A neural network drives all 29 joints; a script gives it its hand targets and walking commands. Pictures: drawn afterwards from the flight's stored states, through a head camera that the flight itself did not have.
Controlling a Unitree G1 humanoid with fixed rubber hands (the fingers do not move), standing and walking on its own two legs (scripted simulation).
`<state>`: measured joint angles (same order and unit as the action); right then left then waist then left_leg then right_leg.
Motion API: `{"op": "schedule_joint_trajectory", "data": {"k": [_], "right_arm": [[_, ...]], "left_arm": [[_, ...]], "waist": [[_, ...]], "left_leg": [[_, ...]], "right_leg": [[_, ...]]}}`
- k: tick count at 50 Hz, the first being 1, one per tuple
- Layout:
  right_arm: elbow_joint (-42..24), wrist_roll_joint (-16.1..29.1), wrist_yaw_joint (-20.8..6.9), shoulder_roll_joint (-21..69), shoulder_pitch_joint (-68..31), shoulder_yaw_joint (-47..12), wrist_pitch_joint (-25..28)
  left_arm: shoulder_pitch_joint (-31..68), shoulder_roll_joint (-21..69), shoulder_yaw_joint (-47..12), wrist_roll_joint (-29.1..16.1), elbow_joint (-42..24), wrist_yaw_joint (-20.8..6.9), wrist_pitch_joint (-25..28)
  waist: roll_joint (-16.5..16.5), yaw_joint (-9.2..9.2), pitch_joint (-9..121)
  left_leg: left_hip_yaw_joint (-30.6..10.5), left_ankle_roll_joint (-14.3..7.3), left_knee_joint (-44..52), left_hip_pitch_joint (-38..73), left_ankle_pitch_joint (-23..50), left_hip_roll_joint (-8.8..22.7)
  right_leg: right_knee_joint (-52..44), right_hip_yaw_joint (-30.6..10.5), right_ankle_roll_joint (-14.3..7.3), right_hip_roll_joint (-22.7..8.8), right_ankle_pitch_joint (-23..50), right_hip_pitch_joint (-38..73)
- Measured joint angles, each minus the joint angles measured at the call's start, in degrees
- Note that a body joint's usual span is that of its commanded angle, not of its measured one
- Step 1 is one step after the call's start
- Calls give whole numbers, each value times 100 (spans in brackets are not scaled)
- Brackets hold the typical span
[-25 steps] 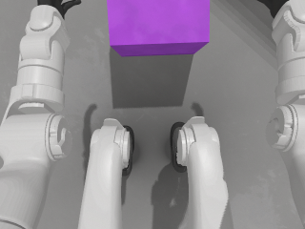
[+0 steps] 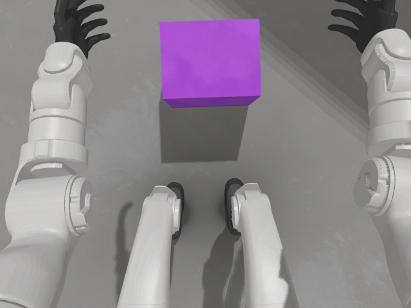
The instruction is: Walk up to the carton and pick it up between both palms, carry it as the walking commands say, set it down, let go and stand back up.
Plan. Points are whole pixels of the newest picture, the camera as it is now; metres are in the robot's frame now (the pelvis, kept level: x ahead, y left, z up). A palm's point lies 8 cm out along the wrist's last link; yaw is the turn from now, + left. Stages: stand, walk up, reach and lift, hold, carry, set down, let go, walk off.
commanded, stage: set down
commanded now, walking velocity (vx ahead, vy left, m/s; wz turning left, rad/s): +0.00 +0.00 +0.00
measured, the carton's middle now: (210, 69) +0.60 -0.02 -0.49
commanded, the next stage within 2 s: let go in 0.28 s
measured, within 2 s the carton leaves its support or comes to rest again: neither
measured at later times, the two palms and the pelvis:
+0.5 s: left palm (50, 49) +0.50 +0.20 -0.03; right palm (397, 38) +0.50 -0.26 -0.03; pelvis +0.04 +0.00 +0.09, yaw -1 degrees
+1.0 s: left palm out of the picture +0.31 +0.24 +0.09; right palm out of the picture +0.31 -0.23 +0.08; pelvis +0.08 +0.01 +0.17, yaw -1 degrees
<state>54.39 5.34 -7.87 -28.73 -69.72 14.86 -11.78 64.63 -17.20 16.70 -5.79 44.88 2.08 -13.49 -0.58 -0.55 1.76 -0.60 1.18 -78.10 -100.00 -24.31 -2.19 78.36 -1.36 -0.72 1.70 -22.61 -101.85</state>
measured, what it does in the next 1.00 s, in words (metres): rises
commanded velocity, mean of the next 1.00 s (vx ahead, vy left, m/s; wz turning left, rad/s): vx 0.00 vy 0.00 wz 0.00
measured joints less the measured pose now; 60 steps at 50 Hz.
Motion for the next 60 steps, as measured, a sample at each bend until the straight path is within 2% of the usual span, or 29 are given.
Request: {"op": "schedule_joint_trajectory", "data": {"k": [11,17,21,26,32,38,45,52,60], "right_arm": [[37,-274,-66,206,335,219,156],[165,-619,-81,398,396,455,289],[-31,-904,-10,636,721,611,350],[-873,-1019,157,936,1829,519,380],[-1795,-681,253,1049,3391,44,400],[-1919,-514,243,1188,4524,-285,630],[-1990,-501,309,1415,5792,-637,925],[-2425,-517,369,1625,7084,-936,1024],[-2911,-586,363,1630,8164,-1195,890]], "left_arm": [[-374,163,152,252,28,-136,137],[-399,323,318,632,210,-179,273],[-699,461,299,922,50,-188,329],[-1700,569,-24,1011,-609,-236,390],[-3136,499,-416,769,-1243,-361,487],[-4258,478,-721,587,-1254,-486,735],[-5436,531,-990,548,-1197,-463,1060],[-6755,515,-1233,503,-1655,-499,1212],[-7753,514,-1447,537,-2061,-566,1086]], "waist": [[-8,-29,48],[-14,-7,59],[0,21,49],[6,43,45],[11,46,161],[-2,38,207],[-11,16,37],[-22,25,-259],[-34,29,-501]], "left_leg": [[-13,-26,1504,1215,466,32],[-51,-33,2013,1586,636,35],[-66,-40,2200,1757,671,34],[-69,-59,2491,2147,695,25],[-42,-97,2906,2945,703,34],[-56,-120,3399,4144,725,54],[-136,-126,4006,5692,776,70],[-182,-138,4571,7174,818,81],[-209,-166,5148,8670,880,92]], "right_leg": [[-1501,-42,19,0,456,1221],[-2030,-21,17,-11,622,1614],[-2221,-12,16,-17,654,1792],[-2495,-19,22,-33,664,2179],[-2902,-59,37,-32,674,2966],[-3428,-62,48,-27,707,4183],[-4103,-2,42,-31,768,5784],[-4714,26,44,-37,820,7300],[-5333,37,49,-44,894,8823]]}}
